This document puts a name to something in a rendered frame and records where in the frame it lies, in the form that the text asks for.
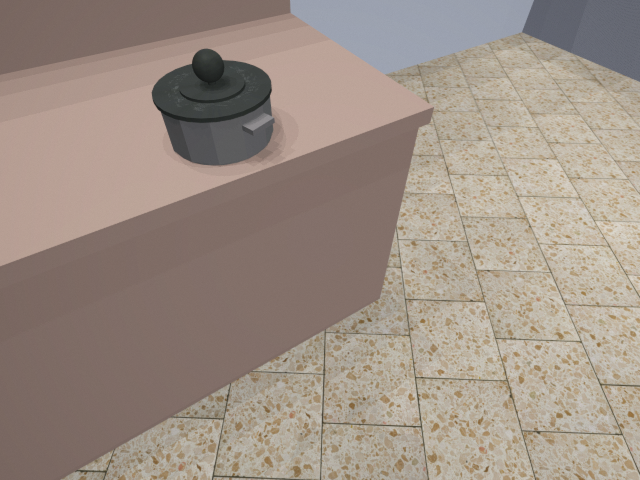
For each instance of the pot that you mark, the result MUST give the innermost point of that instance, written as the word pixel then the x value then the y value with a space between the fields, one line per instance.
pixel 224 142

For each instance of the knob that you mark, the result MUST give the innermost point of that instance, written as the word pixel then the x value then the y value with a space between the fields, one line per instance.
pixel 208 65

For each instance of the table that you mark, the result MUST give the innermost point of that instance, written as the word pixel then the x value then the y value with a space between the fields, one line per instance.
pixel 135 283

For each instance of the lid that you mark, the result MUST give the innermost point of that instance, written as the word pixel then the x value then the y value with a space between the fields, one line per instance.
pixel 242 89

